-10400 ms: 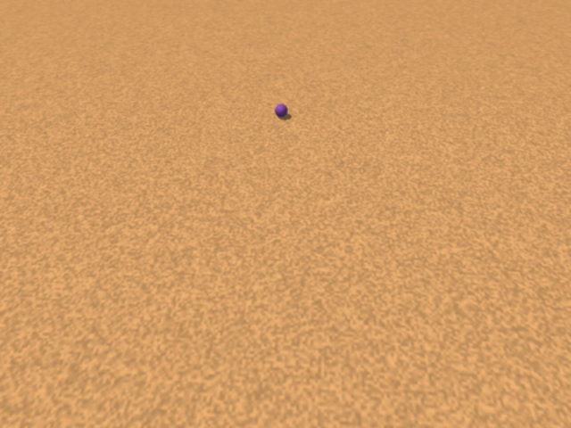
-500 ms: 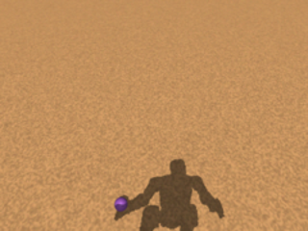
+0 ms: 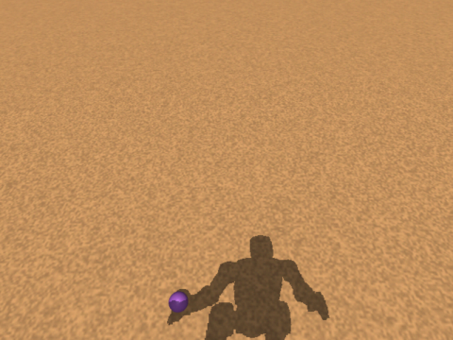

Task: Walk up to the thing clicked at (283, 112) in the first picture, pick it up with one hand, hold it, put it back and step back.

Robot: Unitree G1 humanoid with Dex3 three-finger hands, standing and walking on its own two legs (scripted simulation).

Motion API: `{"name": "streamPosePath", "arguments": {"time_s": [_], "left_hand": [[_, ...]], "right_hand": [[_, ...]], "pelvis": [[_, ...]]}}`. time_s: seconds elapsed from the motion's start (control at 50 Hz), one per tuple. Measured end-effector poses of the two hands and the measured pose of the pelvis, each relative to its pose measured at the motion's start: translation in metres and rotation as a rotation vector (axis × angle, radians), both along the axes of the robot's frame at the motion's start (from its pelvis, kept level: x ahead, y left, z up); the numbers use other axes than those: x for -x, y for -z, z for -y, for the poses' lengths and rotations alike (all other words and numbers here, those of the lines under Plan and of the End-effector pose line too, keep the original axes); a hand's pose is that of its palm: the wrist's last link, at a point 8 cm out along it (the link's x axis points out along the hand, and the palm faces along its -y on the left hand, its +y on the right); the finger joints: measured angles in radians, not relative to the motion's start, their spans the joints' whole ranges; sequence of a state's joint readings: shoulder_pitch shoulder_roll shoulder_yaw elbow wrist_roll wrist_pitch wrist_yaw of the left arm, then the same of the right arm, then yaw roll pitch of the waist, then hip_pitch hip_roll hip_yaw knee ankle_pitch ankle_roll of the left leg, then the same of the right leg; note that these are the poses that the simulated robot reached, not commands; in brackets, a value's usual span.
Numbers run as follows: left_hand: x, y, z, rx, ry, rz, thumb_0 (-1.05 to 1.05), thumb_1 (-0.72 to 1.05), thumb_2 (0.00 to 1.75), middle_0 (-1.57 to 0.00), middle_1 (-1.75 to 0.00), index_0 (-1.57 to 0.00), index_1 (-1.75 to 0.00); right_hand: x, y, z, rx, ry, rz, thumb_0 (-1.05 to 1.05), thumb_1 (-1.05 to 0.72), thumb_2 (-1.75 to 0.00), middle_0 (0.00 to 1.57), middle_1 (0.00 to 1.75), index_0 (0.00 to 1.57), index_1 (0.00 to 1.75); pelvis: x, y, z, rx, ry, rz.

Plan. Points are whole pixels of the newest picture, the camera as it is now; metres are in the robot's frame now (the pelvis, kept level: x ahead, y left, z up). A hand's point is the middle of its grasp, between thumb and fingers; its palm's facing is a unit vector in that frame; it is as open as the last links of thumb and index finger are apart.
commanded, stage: stand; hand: left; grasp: from above
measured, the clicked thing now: (178, 301) +0.44 +0.22 -0.74
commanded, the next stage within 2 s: rise first in 0.22 s
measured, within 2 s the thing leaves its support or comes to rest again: neither
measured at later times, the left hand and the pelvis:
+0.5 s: hand out of the picture +0.13 +0.25 -0.16, palm faces +0.00 -0.94 -0.34, open 8.2 cm; pelvis -0.01 +0.00 -0.01, yaw +0 degrees
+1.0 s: hand out of the picture +0.13 +0.26 -0.23, palm faces -0.17 -0.88 -0.45, open 13.9 cm; pelvis -0.02 +0.03 -0.08, yaw -2 degrees
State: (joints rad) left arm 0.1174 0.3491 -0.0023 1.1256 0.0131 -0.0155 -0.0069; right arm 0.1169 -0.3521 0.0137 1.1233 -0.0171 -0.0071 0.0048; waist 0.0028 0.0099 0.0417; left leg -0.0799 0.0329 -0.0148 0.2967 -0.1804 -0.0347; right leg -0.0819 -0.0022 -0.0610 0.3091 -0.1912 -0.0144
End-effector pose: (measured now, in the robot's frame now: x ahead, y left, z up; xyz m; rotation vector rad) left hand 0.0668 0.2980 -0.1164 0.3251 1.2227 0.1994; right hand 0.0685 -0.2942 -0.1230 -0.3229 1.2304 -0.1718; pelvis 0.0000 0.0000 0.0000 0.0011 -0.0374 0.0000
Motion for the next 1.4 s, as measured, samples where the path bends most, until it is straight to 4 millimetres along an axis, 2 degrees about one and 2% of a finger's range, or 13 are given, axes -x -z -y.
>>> {"name": "streamPosePath", "arguments": {"time_s": [0.34, 0.4, 0.54, 0.6, 0.66, 0.78, 0.92, 1.1, 1.24, 1.32, 1.4], "left_hand": [[0.004, 0.002, 0.0, 0.005, -0.002, -0.015, 0.01, 0.91, 0.9, -0.21, -0.3, -0.2, -0.3], [-0.012, 0.001, 0.004, 0.012, -0.022, 0.059, 0.01, 0.87, 0.92, -0.19, -0.35, -0.18, -0.34], [-0.067, 0.013, 0.002, 0.008, 0.036, 0.121, 0.01, 0.57, 0.95, -0.12, -0.66, -0.13, -0.65], [-0.079, 0.014, 0.001, -0.015, 0.063, 0.134, 0.01, 0.38, 0.95, -0.09, -0.82, -0.11, -0.79], [-0.081, 0.018, 0.001, -0.034, 0.082, 0.105, 0.01, 0.17, 0.95, -0.07, -0.93, -0.1, -0.9], [-0.074, 0.036, -0.001, -0.05, 0.105, 0.071, 0.01, -0.21, 0.94, -0.07, -1.04, -0.1, -1.0], [-0.066, 0.059, -0.004, -0.076, 0.169, 0.091, 0.0, -0.44, 0.95, -0.09, -1.07, -0.1, -1.05], [-0.054, 0.077, -0.005, -0.118, 0.229, 0.087, 0.0, -0.52, 0.95, -0.09, -1.08, -0.1, -1.06], [-0.05, 0.09, -0.006, -0.151, 0.264, 0.09, 0.0, -0.52, 0.94, -0.09, -1.1, -0.1, -1.07], [-0.057, 0.108, -0.009, -0.191, 0.328, 0.084, 0.0, -0.51, 0.93, -0.08, -1.11, -0.09, -1.08], [-0.075, 0.14, -0.012, -0.245, 0.423, 0.093, 0.0, -0.5, 0.93, -0.07, -1.11, -0.09, -1.08]], "right_hand": [[0.003, 0.0, -0.001, 0.001, 0.003, -0.012, 0.01, -0.91, -0.9, 0.2, 0.3, 0.2, 0.3], [-0.003, -0.001, -0.007, -0.003, 0.019, 0.067, 0.01, -0.93, -0.9, 0.2, 0.3, 0.2, 0.3], [-0.007, 0.008, -0.032, -0.047, 0.039, 0.162, 0.01, -0.95, -0.91, 0.2, 0.3, 0.2, 0.3], [-0.004, 0.011, -0.041, -0.066, 0.059, 0.183, 0.01, -0.95, -0.91, 0.2, 0.3, 0.2, 0.3], [-0.003, 0.013, -0.048, -0.079, 0.072, 0.206, 0.01, -0.95, -0.91, 0.2, 0.3, 0.2, 0.3], [-0.012, 0.019, -0.054, -0.069, 0.055, 0.266, 0.01, -0.92, -0.9, 0.2, 0.3, 0.2, 0.3], [-0.031, 0.033, -0.058, -0.038, 0.013, 0.335, 0.01, -0.91, -0.9, 0.2, 0.3, 0.2, 0.3], [-0.058, 0.05, -0.072, -0.045, -0.035, 0.424, 0.01, -0.91, -0.9, 0.2, 0.3, 0.2, 0.3], [-0.068, 0.066, -0.081, -0.058, -0.06, 0.473, 0.01, -0.92, -0.9, 0.2, 0.3, 0.2, 0.3], [-0.07, 0.081, -0.081, -0.056, -0.078, 0.489, 0.01, -0.91, -0.9, 0.2, 0.3, 0.2, 0.3], [-0.068, 0.109, -0.074, -0.047, -0.102, 0.487, 0.01, -0.89, -0.89, 0.2, 0.3, 0.2, 0.3]], "pelvis": [[0.0, 0.0, -0.001, 0.001, 0.001, -0.001], [0.004, 0.003, -0.003, 0.001, -0.005, -0.033], [0.016, 0.017, -0.004, -0.002, 0.008, -0.135], [0.015, 0.022, -0.007, -0.001, 0.017, -0.153], [0.013, 0.026, -0.011, 0.001, 0.021, -0.168], [0.013, 0.042, -0.019, 0.008, 0.027, -0.215], [0.017, 0.068, -0.025, 0.018, 0.027, -0.273], [0.021, 0.094, -0.03, 0.031, 0.025, -0.334], [0.027, 0.114, -0.03, 0.038, 0.02, -0.373], [0.032, 0.13, -0.03, 0.038, 0.017, -0.409], [0.04, 0.156, -0.028, 0.032, 0.017, -0.462]]}}
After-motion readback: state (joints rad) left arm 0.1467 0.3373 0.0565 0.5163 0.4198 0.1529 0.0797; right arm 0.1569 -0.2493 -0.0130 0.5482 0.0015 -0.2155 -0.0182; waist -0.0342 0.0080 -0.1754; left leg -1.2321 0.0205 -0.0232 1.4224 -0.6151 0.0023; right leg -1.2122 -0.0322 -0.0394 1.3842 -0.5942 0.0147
